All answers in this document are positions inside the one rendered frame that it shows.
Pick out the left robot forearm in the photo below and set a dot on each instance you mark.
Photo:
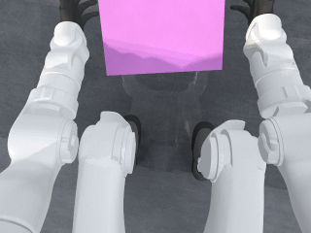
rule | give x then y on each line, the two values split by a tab
57	91

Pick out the left robot hand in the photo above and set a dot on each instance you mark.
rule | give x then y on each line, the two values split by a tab
71	10

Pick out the carton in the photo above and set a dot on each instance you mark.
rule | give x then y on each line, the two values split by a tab
162	36

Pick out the robot left upper arm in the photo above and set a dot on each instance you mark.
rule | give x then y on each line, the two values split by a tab
39	146

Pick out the left robot shin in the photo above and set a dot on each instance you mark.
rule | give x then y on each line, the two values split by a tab
85	139

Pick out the robot left thigh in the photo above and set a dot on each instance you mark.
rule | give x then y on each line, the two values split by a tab
101	178

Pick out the right robot forearm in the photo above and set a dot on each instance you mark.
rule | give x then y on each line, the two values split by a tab
276	77

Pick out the right robot hand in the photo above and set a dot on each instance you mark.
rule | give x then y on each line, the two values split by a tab
257	8

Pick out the robot right upper arm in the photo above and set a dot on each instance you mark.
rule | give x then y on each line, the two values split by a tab
285	141

